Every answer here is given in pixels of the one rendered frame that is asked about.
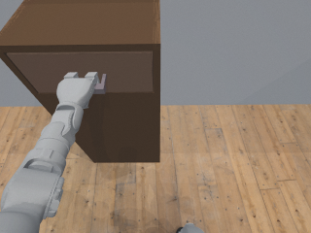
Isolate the robot left upper arm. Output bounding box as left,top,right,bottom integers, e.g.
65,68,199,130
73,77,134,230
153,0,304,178
0,168,65,233

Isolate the handle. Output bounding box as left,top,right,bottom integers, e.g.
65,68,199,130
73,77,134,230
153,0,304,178
93,74,107,94

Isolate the left robot forearm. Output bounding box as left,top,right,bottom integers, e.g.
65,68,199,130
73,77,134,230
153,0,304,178
0,102,84,211

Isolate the drawer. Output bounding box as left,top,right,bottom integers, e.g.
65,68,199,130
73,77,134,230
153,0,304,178
7,50,154,93

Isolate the cabinet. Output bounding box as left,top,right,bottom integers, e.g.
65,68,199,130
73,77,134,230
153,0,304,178
0,0,161,163

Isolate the robot left hand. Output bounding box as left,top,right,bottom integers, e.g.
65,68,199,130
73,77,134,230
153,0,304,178
56,72,100,109

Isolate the robot right shin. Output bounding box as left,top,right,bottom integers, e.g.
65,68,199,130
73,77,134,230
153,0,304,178
182,223,194,230

